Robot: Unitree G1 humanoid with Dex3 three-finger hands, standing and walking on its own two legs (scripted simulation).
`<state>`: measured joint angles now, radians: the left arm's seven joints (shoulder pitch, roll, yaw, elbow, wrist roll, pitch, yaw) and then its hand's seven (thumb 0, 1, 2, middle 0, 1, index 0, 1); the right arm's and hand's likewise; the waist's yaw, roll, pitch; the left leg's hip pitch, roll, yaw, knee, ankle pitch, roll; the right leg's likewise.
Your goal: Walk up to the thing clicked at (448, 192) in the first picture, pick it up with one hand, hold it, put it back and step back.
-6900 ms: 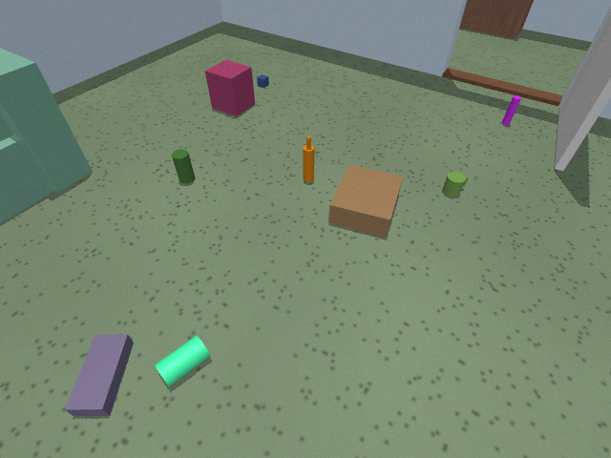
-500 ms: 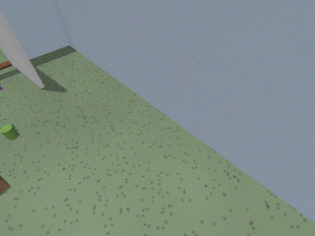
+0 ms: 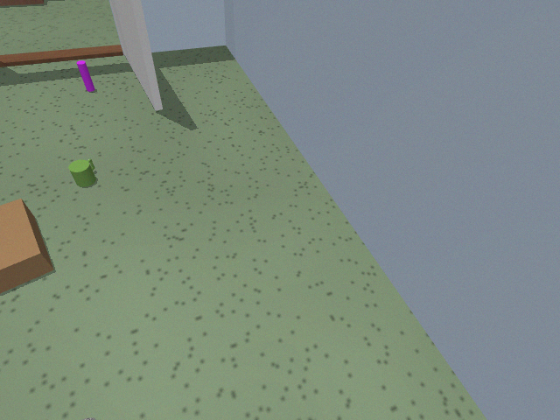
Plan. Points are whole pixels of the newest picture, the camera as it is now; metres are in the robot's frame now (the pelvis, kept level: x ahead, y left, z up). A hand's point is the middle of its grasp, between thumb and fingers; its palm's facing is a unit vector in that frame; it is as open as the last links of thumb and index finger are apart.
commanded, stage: walk up
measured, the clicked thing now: (84, 171) +1.33 +0.84 -0.71
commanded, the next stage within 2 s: stand in 1.68 s
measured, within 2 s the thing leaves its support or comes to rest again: neither
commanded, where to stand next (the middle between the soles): +0.16 -0.02 m, yaw +27 degrees
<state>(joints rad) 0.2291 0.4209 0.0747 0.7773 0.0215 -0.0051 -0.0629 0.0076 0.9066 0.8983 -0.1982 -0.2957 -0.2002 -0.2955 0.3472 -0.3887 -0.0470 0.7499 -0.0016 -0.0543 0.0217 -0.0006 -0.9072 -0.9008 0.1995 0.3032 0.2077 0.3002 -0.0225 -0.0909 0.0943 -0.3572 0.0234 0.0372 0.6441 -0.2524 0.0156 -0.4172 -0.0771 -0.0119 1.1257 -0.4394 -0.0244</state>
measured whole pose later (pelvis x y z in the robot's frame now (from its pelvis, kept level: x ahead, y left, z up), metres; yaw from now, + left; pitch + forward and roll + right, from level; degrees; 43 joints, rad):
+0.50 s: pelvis +0.10 -0.06 -0.01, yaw +17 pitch -1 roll +1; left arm 0.26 0.44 0.05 0.79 0.02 -0.04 0.00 0.00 0.90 0.90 -0.20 -0.30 -0.20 -0.30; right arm 0.22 -0.45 -0.08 0.77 -0.02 0.03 0.02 0.00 -0.91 -0.90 0.20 0.30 0.21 0.30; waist 0.05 0.01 0.13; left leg -0.46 0.02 0.02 0.88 -0.44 0.01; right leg -0.37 -0.17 -0.16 0.75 -0.35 0.02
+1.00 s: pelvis +0.09 -0.05 -0.01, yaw +27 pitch -2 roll +0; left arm 0.21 0.39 0.03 0.89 0.04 -0.04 0.00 0.00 0.90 0.90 -0.20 -0.30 -0.20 -0.30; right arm 0.17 -0.41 -0.05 0.86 0.00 0.02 0.00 0.00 -0.91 -0.90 0.20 0.30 0.21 0.30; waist 0.02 0.03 0.12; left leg -0.43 -0.01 -0.03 0.91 -0.50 0.02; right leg -0.32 -0.11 -0.07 0.74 -0.37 0.03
